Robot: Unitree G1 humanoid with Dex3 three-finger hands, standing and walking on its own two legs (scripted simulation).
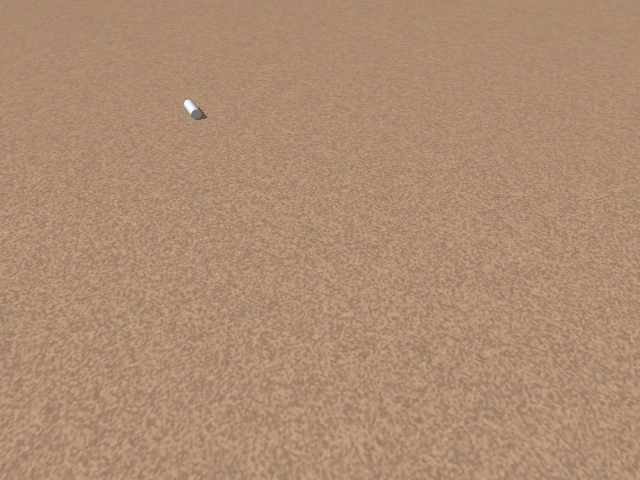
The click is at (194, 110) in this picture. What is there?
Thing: lying can
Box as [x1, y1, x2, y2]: [184, 100, 200, 118]
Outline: 186,100 184,102 184,106 193,118 198,118 200,116 200,111 191,100
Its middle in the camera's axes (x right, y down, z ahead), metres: -0.79 -0.80 +2.34
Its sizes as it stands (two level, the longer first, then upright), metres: 0.138 0.063 0.063
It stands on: the floor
